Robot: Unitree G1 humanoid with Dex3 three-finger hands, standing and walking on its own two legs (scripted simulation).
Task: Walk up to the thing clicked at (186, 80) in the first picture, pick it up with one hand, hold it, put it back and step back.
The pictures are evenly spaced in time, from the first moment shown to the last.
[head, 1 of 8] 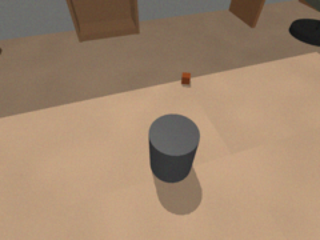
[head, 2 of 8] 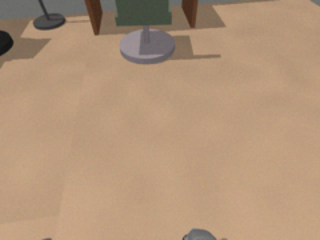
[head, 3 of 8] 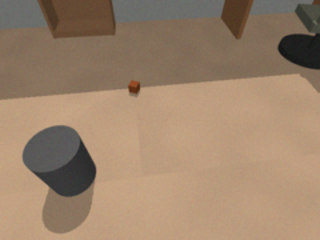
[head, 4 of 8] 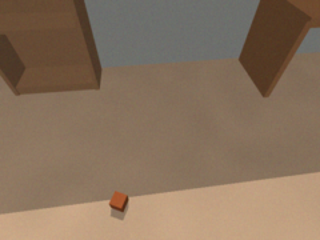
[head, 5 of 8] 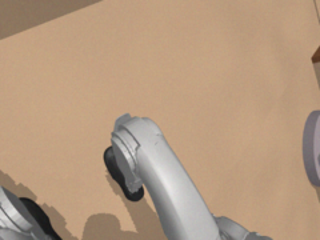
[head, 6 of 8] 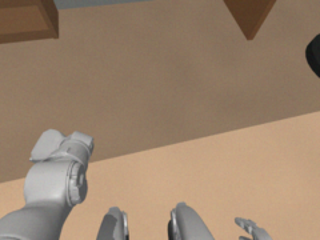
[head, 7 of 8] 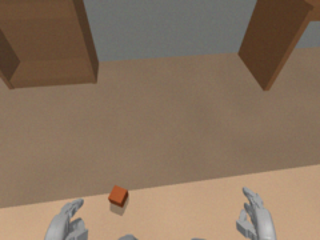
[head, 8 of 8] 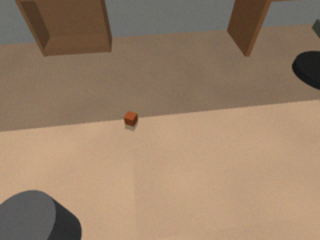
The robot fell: no
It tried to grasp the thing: yes
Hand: left
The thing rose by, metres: 0.67
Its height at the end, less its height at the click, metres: +0.00
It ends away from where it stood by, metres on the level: 0.01
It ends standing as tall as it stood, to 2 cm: yes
